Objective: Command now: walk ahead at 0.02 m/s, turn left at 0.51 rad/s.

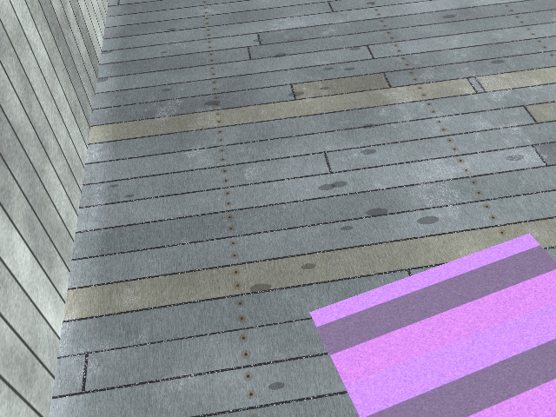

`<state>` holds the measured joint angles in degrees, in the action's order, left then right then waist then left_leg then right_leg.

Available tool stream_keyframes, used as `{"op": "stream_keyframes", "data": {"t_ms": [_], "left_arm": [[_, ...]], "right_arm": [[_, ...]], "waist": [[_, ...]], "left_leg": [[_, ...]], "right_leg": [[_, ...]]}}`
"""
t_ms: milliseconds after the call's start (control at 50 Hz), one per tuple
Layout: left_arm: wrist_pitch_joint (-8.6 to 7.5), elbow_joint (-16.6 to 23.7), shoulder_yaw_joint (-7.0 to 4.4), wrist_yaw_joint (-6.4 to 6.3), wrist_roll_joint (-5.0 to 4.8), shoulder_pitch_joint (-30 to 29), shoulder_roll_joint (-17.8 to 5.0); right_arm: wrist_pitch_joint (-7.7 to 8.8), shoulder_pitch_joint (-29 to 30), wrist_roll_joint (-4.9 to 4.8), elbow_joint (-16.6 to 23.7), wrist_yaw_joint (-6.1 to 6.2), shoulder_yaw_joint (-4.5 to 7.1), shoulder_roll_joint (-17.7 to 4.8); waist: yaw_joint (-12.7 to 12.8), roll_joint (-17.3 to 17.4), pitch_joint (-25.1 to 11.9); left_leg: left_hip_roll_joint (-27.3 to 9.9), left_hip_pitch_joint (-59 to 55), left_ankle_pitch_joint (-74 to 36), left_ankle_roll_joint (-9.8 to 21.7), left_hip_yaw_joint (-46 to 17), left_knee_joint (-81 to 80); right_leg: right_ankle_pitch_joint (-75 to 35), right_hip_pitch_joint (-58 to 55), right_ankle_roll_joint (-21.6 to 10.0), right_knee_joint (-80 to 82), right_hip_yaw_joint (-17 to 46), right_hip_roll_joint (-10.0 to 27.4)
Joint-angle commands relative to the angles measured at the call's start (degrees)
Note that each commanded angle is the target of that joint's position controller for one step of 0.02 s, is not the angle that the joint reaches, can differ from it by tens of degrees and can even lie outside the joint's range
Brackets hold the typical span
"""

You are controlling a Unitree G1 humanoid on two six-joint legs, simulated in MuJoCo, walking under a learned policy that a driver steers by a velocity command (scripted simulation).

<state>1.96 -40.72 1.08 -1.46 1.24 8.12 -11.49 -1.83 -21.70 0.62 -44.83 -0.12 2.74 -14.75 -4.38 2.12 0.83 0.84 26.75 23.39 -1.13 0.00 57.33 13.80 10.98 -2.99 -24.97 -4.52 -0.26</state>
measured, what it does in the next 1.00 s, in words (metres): steps on the spot: left foot, then right foot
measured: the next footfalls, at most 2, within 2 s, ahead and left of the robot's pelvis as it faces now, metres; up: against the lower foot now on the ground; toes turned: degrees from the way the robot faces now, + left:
left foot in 0.22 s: +0.00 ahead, +0.12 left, +0.00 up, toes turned +16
right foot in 0.72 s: +0.04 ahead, -0.04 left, +0.00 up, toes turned +16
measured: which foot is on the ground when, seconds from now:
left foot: up 0.00-0.20, down 0.22-0.72, up 0.74-1.00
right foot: down 0.00-0.22, up 0.24-0.70, down 0.72-1.00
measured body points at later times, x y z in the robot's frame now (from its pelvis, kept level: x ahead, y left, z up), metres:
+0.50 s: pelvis -0.02 +0.04 +0.00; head +0.00 +0.08 +0.45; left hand -0.01 +0.33 -0.13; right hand +0.22 -0.16 -0.08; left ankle -0.04 +0.11 -0.74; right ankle +0.06 -0.08 -0.68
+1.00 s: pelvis +0.00 +0.02 +0.00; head +0.02 +0.00 +0.45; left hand +0.06 +0.32 -0.09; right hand +0.16 -0.26 -0.10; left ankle +0.00 +0.18 -0.69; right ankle +0.01 -0.05 -0.74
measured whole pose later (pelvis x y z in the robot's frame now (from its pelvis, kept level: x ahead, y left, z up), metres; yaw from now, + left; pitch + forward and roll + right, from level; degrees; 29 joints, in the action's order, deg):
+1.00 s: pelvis +0.00 +0.02 +0.00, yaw +0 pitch +2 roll +2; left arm 2.2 -41.0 -5.2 1.3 0.5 18.6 -17.7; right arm -1.8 -9.2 2.1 -40.3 -0.2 3.2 -18.6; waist 2.0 0.9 0.3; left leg 1.5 25.4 20.9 -3.7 -5.2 48.5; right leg 10.4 13.4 -6.0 -22.8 13.8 -8.4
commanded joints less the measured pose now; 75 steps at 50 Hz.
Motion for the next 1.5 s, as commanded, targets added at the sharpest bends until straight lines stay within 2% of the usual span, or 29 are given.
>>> {"op": "stream_keyframes", "data": {"t_ms": [20,120,180,220,240,260,280,340,400,500,600,680,720,740,760,780,820,840,880,940,1120,1160,1180,1200,1220,1260,1340,1480,1500], "left_arm": [[-1.11,3.5,-2.95,-1.25,-0.17,-0.75,-8.09],[-0.72,2.82,-4.52,-0.91,0.6,1.55,-9.97],[-1.89,3.06,-5.7,0.34,0.73,0.13,-11.67],[-2.26,1.78,-5.87,1.12,0.1,2.82,-9.93],[-2.0,4.48,-4.87,1.46,1.36,3.32,-5.29],[-1.65,7.56,-3.95,0.72,2.69,-3.63,-5.39],[-2.01,6.84,-3.85,0.85,1.85,-3.85,-5.93],[-3.16,4.53,-4.45,0.99,0.97,-3.1,-9.12],[-1.6,2.91,-4.08,0.53,0.72,1.44,-8.75],[0.53,0.47,-3.37,1.25,-0.54,3.28,-5.38],[0.41,1.54,-4.46,2.39,0.23,3.21,-9.12],[-0.9,1.49,-4.32,3.19,-0.29,5.55,-7.04],[-2.43,2.39,-5.09,2.82,1.64,8.44,-10.62],[-2.73,3.07,-7.24,2.74,0.22,9.27,-17.99],[-2.46,2.0,-7.68,2.63,0.09,13.89,-17.36],[-1.95,1.63,-7.83,2.22,-1.06,13.03,-15.75],[-0.89,3.85,-7.6,1.46,-0.62,5.84,-14.13],[-0.73,4.51,-7.56,1.36,-0.49,5.04,-13.46],[-0.67,3.61,-8.16,2.03,-0.23,8.55,-14.32],[-0.05,3.42,-8.68,2.78,-0.81,10.66,-15.25],[-1.78,2.11,-8.62,2.98,-0.08,9.79,-14.9],[-2.67,2.2,-6.74,1.8,-0.53,10.49,-9.1],[-3.09,3.51,-5.09,1.28,-1.25,10.24,-5.09],[-3.11,4.35,-6.12,0.52,0.12,7.1,-10.64],[-3.18,3.66,-6.44,0.53,1.11,5.66,-13.18],[-3.64,2.96,-5.74,1.02,1.25,3.63,-11.86],[-2.88,3.8,-5.04,0.64,0.09,1.13,-10.56],[-1.94,6.56,-4.14,0.69,-0.9,-7.6,-9.14],[-2.28,7.4,-3.4,0.95,-0.73,-7.26,-8.61]], "right_arm": [[-0.39,0.49,-0.42,3.88,0.11,2.26,-6.2],[-2.08,5.51,-0.32,8.05,-2.26,1.7,-3.63],[-2.08,3.83,-0.86,9.27,-1.76,1.83,-2.88],[-0.58,-2.8,0.62,7.55,-0.61,2.73,-5.96],[0.48,-4.59,1.12,8.55,0.14,4.82,-15.73],[0.43,-8.23,0.16,8.9,0.52,6.53,-18.69],[-0.14,-5.9,0.07,9.05,0.96,6.11,-16.0],[-1.23,8.76,-0.2,12.67,0.99,4.26,-9.85],[-0.37,5.41,-0.61,11.08,1.77,3.34,-7.84],[-0.31,8.74,0.55,10.26,3.57,-0.13,-2.94],[0.49,8.07,0.54,7.84,3.37,1.23,-8.71],[0.56,12.85,0.36,7.56,3.06,1.53,-8.97],[0.28,12.24,-0.78,7.48,3.85,1.75,-7.83],[0.14,14.99,-0.24,11.39,3.98,0.88,-5.71],[0.04,16.9,0.71,11.41,4.16,0.76,-6.04],[-0.35,15.58,0.19,10.21,3.95,0.78,-5.86],[-0.6,16.24,0.35,9.99,3.38,1.31,-6.87],[-0.86,15.85,0.78,9.59,3.09,1.29,-6.77],[-0.72,14.11,1.94,8.97,0.77,1.11,-6.26],[0.62,18.55,1.62,10.17,-0.76,0.9,-6.39],[4.76,10.84,-0.47,7.26,1.89,0.95,-6.93],[6.01,6.15,1.2,5.07,2.29,1.47,-8.9],[5.98,5.19,2.04,6.19,2.65,2.13,-14.26],[5.24,3.04,1.81,3.44,1.93,3.01,-15.76],[4.79,5.53,0.28,3.55,1.09,2.12,-11.25],[4.66,6.05,-0.67,3.13,0.13,1.17,-7.84],[5.18,-0.01,-0.94,0.36,0.09,2.85,-11.79],[3.04,-1.43,-1.31,2.34,0.73,3.78,-9.98],[1.88,-0.53,0.36,2.64,1.09,4.41,-11.68]], "waist": [[2.99,-7.29,-2.56],[6.25,-11.73,-2.81],[4.72,-12.13,-2.13],[1.41,-1.72,-3.64],[3.15,16.47,-1.69],[-1.16,12.98,-5.24],[-0.31,8.69,-4.48],[3.51,4.4,-2.94],[2.97,3.45,-7.16],[2.91,3.77,-3.57],[2.47,4.17,0.96],[5.71,1.92,0.21],[6.98,-8.28,-0.82],[6.45,-17.63,1.62],[8.61,-14.01,0.27],[6.62,-8.54,0.55],[3.97,-4.46,1.26],[4.21,-5.07,-0.68],[4.94,-5.83,-4.65],[7.65,-8.96,-1.9],[3.5,-10.58,-1.58],[2.24,-5.21,-3.67],[2.1,6.39,-5.04],[2.28,8.71,0.46],[3.73,4.53,4.5],[3.64,4.99,3.77],[3.55,6.1,-0.48],[1.96,8.51,-3.24],[2.96,8.16,-3.98]], "left_leg": [[-2.18,6.23,1.2,-1.25,0.27,5.07],[-2.72,-0.87,2.56,-0.28,4.43,-10.43],[-1.3,-5.42,0.32,0.31,7.59,-19.16],[-3.99,-16.73,-15.56,2.74,-1.58,-33.58],[-20.24,-24.29,-40.84,8.66,-27.85,-35.59],[-22.53,-24.34,-43.39,18.27,-34.38,-36.68],[-20.76,-24.43,-33.81,19.89,-29.66,-36.95],[-10.94,-20.27,-38.05,14.44,-16.99,-35.34],[-11.24,-24.15,-50.03,14.17,-13.52,-33.96],[-10.17,-18.82,-36.98,12.09,-8.26,-39.63],[-14.93,-15.5,-24.41,14.81,-10.88,-38.43],[-14.67,-14.48,-30.94,11.97,-7.7,-32.18],[-8.91,-8.26,-18.6,5.85,-2.71,-18.28],[2.71,4.45,6.44,0.91,3.99,-8.51],[3.17,7.07,13.54,0.38,-3.38,1.46],[1.25,7.36,9.09,0.43,-5.51,6.34],[-0.53,7.97,1.01,-0.39,-5.34,4.42],[-0.46,7.21,-1.05,-1.18,-4.86,4.05],[0.5,6.22,-1.97,-1.48,-4.16,-0.3],[1.23,7.93,-1.56,-2.64,-3.59,-7.44],[2.79,-14.37,-7.17,1.06,-3.35,-31.88],[-4.2,-25.59,-10.12,3.31,-8.33,-38.9],[-16.73,-28.79,4.78,7.85,-29.06,-46.37],[-21.24,-23.99,6.02,13.41,-39.92,-48.66],[-19.69,-23.23,1.45,14.58,-36.62,-47.18],[-13.47,-25.2,-17.07,12.33,-28.07,-44.76],[-10.1,-28.33,-52.58,13.15,-22.24,-36.64],[-5.95,-23.73,-50.79,10.64,-26.3,-31.15],[-4.88,-21.04,-47.06,8.67,-27.46,-30.73]], "right_leg": [[-31.6,-9.61,-9.74,6.12,5.44,16.47],[-25.1,-8.21,-7.71,2.37,1.37,17.68],[-23.79,-5.71,-5.53,-3.19,-0.29,18.32],[-6.32,3.29,1.07,-17.74,-6.25,12.51],[23.94,22.51,6.16,-33.54,-7.45,3.34],[27.09,28.51,6.33,-42.47,5.81,-1.46],[22.42,30.74,6.06,-46.71,8.57,0.39],[6.64,27.62,6.26,-42.62,6.66,1.01],[5.6,24.5,6.19,-40.36,6.18,0.28],[3.85,11.9,4.45,-22.13,5.34,0.9],[8.33,8.52,2.01,-17.57,4.68,-1.54],[7.09,2.57,-0.42,-7.88,2.1,-2.44],[-5.05,-3.0,-3.73,5.32,19.53,5.71],[-22.08,-5.1,-11.74,7.98,39.79,17.98],[-24.55,-5.18,-16.92,9.28,44.69,20.09],[-20.42,-4.81,-16.4,8.25,38.41,17.2],[-13.46,-2.61,-10.82,7.21,31.42,10.18],[-14.87,-3.46,-9.63,6.52,29.57,8.07],[15.22,-4.45,-9.79,11.32,33.55,5.9],[23.58,-4.58,-10.94,14.09,36.96,5.39],[8.74,5.0,-7.92,6.41,36.13,0.24],[8.05,10.37,-4.14,-4.26,29.24,-3.9],[13.07,16.39,-1.44,-17.22,20.49,-11.08],[16.81,22.05,-1.33,-20.21,15.86,-11.5],[14.69,24.16,-0.39,-23.31,12.69,-6.19],[9.64,22.5,1.88,-21.58,9.25,-3.67],[7.77,22.63,3.3,-24.73,6.37,-5.13],[1.87,19.14,2.45,-17.2,6.72,-5.91],[2.0,13.98,3.42,-12.85,8.22,-6.05]]}}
